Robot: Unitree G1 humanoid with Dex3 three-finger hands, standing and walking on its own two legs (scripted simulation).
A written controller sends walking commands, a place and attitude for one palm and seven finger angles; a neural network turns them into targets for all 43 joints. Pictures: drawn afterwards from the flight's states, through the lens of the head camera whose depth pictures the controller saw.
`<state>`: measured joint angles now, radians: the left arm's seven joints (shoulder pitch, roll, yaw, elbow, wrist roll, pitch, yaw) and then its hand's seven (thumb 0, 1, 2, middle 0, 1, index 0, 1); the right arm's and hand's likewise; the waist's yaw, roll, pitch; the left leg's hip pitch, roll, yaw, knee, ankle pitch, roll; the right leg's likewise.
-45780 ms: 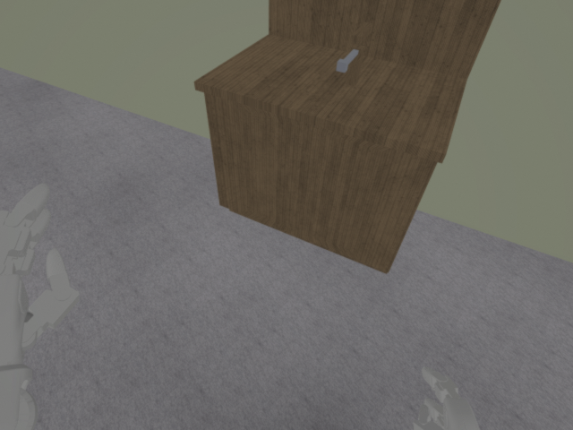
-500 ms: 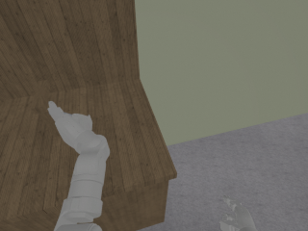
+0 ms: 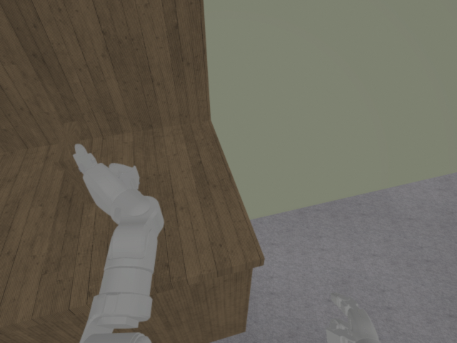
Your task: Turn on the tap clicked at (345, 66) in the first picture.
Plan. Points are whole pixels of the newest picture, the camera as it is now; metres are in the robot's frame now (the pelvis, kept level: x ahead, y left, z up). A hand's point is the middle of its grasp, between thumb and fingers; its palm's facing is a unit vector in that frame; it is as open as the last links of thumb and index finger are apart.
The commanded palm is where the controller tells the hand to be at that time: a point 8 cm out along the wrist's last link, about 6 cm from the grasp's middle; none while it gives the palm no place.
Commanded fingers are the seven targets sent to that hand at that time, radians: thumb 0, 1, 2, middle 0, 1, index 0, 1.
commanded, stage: lift the hand up off the lever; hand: left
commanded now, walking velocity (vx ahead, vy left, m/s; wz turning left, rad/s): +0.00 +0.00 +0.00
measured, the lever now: (129, 181) +0.40 +0.26 +0.05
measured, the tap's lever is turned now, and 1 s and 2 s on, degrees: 54 54 54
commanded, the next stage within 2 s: draw the hand back beside the body in 0.08 s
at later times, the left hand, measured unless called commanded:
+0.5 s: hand (138, 194) +0.31 +0.19 +0.12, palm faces +0.36 -0.92 -0.17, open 7.7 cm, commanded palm +0.27 +0.23 +0.15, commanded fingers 0.00 0.90 0.90 -0.17 -0.20 -0.17 -0.20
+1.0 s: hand (111, 208) +0.26 +0.21 +0.15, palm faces +0.30 -0.91 -0.29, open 7.5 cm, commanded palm +0.22 +0.26 +0.17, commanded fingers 0.00 0.90 0.90 -0.19 -0.28 -0.19 -0.28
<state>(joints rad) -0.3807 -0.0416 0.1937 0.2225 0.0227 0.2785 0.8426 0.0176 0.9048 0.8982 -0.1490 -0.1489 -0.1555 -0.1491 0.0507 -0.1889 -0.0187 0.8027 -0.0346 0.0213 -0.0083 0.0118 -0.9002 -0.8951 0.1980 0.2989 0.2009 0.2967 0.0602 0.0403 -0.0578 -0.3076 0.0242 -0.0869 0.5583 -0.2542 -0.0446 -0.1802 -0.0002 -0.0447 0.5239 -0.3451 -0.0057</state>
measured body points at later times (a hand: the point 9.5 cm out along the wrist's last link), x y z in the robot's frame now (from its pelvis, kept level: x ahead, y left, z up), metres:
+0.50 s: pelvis +0.00 +0.00 +0.00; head -0.02 -0.02 +0.45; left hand +0.29 +0.24 +0.14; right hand +0.17 -0.24 -0.09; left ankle +0.03 +0.15 -0.73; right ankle -0.04 -0.12 -0.73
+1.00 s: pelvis +0.01 +0.01 +0.01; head +0.00 -0.02 +0.46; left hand +0.24 +0.26 +0.17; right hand +0.19 -0.22 -0.08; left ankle +0.03 +0.15 -0.73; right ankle -0.04 -0.12 -0.73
